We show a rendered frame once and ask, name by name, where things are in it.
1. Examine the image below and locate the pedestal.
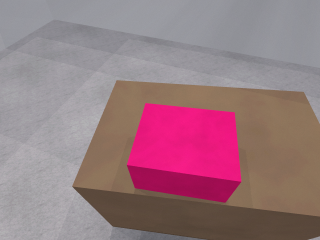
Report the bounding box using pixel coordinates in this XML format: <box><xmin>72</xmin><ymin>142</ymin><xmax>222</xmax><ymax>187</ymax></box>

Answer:
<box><xmin>72</xmin><ymin>80</ymin><xmax>320</xmax><ymax>240</ymax></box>

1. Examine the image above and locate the carton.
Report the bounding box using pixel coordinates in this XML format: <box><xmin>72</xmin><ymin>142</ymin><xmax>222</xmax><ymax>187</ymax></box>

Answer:
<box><xmin>127</xmin><ymin>103</ymin><xmax>242</xmax><ymax>203</ymax></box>

